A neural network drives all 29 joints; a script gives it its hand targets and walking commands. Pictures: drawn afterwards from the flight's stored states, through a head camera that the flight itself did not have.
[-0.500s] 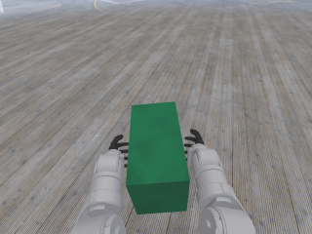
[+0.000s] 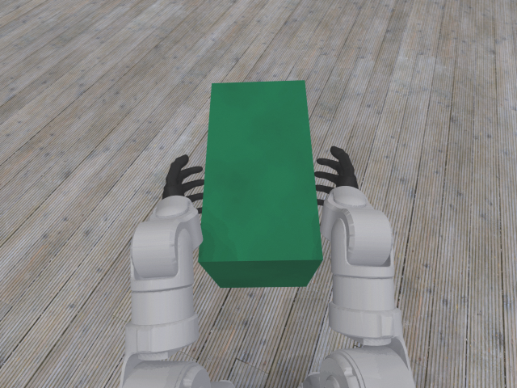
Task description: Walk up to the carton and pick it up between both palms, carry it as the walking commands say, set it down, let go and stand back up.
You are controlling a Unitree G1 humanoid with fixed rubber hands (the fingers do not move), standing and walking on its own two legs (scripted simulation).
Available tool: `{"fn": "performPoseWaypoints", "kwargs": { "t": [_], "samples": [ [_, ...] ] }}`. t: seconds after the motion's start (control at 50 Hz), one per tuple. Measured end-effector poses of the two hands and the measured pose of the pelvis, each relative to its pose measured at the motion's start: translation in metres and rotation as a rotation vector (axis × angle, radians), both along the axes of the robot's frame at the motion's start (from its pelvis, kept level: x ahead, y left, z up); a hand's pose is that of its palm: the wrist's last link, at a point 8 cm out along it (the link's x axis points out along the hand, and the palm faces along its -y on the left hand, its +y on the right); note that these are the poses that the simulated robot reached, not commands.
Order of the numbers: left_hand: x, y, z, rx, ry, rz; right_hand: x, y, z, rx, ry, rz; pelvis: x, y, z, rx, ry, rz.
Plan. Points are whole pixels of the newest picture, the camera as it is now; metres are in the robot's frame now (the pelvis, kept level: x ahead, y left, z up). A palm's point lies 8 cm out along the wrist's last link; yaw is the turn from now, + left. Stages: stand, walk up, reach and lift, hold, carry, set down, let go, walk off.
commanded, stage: carry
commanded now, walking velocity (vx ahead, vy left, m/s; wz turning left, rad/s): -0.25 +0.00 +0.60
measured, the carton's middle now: (260, 188) +0.42 +0.01 +0.03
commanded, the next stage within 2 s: none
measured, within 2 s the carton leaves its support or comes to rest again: neither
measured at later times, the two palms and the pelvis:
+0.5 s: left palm (49, 374) +0.13 +0.23 +0.09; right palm (265, 312) +0.19 +0.00 +0.10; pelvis -0.14 +0.04 +0.00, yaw +12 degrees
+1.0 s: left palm out of the picture -0.10 +0.32 +0.10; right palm out of the picture +0.00 +0.10 +0.10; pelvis -0.33 +0.08 -0.02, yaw +29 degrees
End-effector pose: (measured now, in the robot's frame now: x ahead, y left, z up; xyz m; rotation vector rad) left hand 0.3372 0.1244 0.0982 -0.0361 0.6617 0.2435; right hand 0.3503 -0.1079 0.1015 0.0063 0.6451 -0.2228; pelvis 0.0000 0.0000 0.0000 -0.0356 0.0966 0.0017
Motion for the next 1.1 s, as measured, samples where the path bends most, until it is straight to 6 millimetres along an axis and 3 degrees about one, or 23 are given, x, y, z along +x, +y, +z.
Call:
{"fn": "performPoseWaypoints", "kwargs": {
  "t": [0.12, 0.22, 0.28, 0.36, 0.48, 0.56, 0.7, 0.82, 0.94, 1.0, 1.1],
  "samples": [
    [-0.033, -0.015, -0.019, 0.006, 0.102, -0.036, -0.036, -0.016, -0.028, -0.007, 0.103, -0.014, -0.023, -0.008, -0.004, 0.031, 0.008, 0.019],
    [-0.063, -0.009, -0.016, -0.022, 0.088, -0.043, -0.069, -0.011, -0.024, 0.000, 0.103, -0.025, -0.052, -0.002, -0.003, 0.045, -0.018, 0.073],
    [-0.083, 0.010, -0.010, -0.025, 0.051, -0.013, -0.084, 0.008, -0.013, 0.001, 0.063, 0.001, -0.068, 0.008, -0.005, 0.041, -0.034, 0.115],
    [-0.117, 0.051, -0.005, -0.027, -0.008, 0.057, -0.105, 0.050, -0.002, -0.014, 0.002, 0.072, -0.088, 0.027, -0.017, 0.025, -0.071, 0.164],
    [-0.191, 0.102, -0.008, -0.016, 0.067, 0.169, -0.148, 0.105, -0.002, -0.019, 0.076, 0.216, -0.131, 0.042, -0.006, -0.018, -0.099, 0.200],
    [-0.232, 0.116, -0.010, -0.011, 0.083, 0.216, -0.177, 0.122, -0.009, -0.009, 0.093, 0.268, -0.164, 0.042, -0.006, -0.015, -0.071, 0.212],
    [-0.297, 0.112, -0.019, 0.044, 0.131, 0.237, -0.237, 0.121, -0.033, 0.031, 0.131, 0.292, -0.225, 0.037, -0.011, 0.013, -0.072, 0.260],
    [-0.344, 0.122, -0.004, 0.009, 0.096, 0.249, -0.278, 0.132, -0.012, -0.005, 0.097, 0.322, -0.261, 0.041, -0.003, 0.068, -0.089, 0.370],
    [-0.403, 0.164, 0.008, -0.003, 0.014, 0.328, -0.321, 0.180, 0.006, -0.010, 0.019, 0.396, -0.305, 0.063, -0.006, 0.080, -0.087, 0.477],
    [-0.442, 0.194, -0.002, -0.007, 0.015, 0.378, -0.353, 0.213, 0.000, -0.015, 0.018, 0.451, -0.332, 0.081, -0.017, 0.059, -0.094, 0.510],
    [-0.515, 0.223, -0.017, -0.064, 0.105, 0.485, -0.404, 0.252, -0.010, -0.067, 0.116, 0.574, -0.374, 0.084, -0.007, 0.027, -0.105, 0.536]
  ]
}}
